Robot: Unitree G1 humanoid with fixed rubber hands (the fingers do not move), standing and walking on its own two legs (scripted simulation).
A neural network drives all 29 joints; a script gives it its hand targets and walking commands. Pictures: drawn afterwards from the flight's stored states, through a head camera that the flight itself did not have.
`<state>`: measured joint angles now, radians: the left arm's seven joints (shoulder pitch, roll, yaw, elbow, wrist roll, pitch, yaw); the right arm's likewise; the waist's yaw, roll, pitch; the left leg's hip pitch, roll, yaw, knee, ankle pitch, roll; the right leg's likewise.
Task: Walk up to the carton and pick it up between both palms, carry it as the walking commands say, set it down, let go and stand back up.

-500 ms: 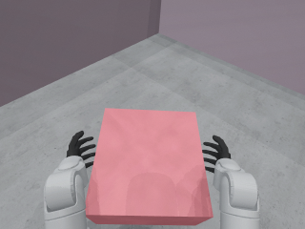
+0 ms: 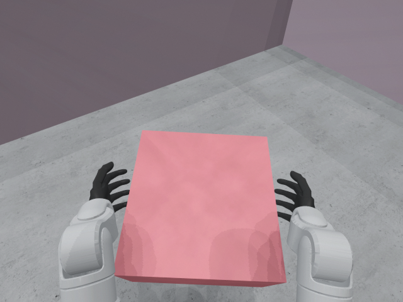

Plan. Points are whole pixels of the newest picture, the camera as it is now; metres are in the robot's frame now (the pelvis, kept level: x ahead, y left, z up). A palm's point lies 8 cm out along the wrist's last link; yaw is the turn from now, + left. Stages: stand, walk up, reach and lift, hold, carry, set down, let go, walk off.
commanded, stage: carry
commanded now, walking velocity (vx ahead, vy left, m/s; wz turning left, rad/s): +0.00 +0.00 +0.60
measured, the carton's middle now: (201, 207) +0.33 -0.02 +0.00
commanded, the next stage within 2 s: none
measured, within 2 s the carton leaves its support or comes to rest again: neither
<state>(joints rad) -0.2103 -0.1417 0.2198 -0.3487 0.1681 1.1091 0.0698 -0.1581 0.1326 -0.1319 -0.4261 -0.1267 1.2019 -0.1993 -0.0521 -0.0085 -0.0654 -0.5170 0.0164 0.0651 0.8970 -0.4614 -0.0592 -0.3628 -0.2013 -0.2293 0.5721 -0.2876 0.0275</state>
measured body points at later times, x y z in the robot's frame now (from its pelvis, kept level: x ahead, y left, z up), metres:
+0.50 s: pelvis -0.06 +0.06 -0.01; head -0.05 +0.06 +0.44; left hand +0.17 +0.31 +0.07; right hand +0.25 -0.04 +0.06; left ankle -0.03 +0.14 -0.74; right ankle -0.02 -0.09 -0.70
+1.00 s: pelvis -0.14 +0.08 -0.01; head -0.13 +0.10 +0.44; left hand -0.01 +0.40 +0.05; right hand +0.19 +0.11 +0.07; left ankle -0.19 +0.17 -0.74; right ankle -0.05 -0.07 -0.72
